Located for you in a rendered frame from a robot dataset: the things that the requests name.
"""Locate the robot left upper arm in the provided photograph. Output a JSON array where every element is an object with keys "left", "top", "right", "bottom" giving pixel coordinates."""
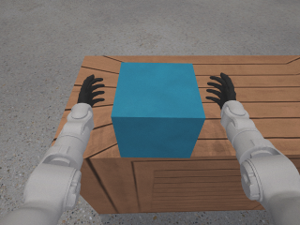
[{"left": 0, "top": 163, "right": 82, "bottom": 225}]

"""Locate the pedestal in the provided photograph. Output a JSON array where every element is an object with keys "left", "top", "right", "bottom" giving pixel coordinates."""
[{"left": 52, "top": 55, "right": 300, "bottom": 215}]

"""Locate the robot right upper arm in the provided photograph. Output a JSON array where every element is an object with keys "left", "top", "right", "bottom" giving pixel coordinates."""
[{"left": 240, "top": 155, "right": 300, "bottom": 225}]

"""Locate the robot right hand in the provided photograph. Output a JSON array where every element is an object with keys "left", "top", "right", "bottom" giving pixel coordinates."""
[{"left": 205, "top": 72, "right": 236, "bottom": 110}]

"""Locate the left robot forearm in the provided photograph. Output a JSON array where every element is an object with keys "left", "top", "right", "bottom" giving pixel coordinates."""
[{"left": 22, "top": 103, "right": 95, "bottom": 203}]

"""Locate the robot left hand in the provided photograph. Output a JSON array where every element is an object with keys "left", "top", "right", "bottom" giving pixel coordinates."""
[{"left": 77, "top": 74, "right": 105, "bottom": 108}]

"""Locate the carton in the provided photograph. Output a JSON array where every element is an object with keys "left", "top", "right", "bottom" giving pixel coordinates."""
[{"left": 111, "top": 62, "right": 206, "bottom": 158}]

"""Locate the right robot forearm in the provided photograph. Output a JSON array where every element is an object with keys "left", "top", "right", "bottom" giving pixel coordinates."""
[{"left": 220, "top": 100, "right": 300, "bottom": 181}]

